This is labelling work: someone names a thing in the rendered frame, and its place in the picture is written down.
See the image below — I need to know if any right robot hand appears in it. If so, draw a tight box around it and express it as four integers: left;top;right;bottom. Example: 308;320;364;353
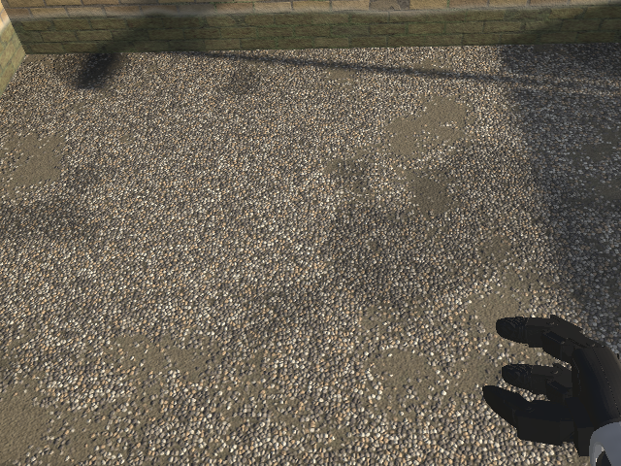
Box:
482;315;621;457

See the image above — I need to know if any right robot forearm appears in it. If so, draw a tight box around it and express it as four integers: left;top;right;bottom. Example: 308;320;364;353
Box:
589;421;621;466

